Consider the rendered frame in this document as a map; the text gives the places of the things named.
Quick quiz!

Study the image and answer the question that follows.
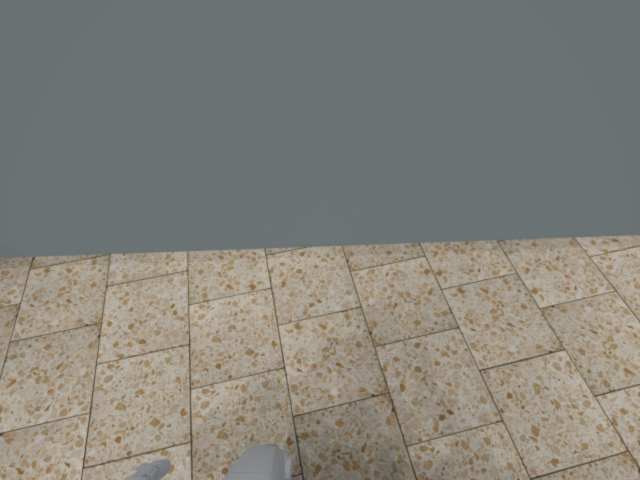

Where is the robot left hand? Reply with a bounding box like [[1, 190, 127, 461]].
[[124, 459, 171, 480]]

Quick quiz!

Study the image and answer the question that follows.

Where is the robot left thigh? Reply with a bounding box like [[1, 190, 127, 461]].
[[222, 445, 292, 480]]

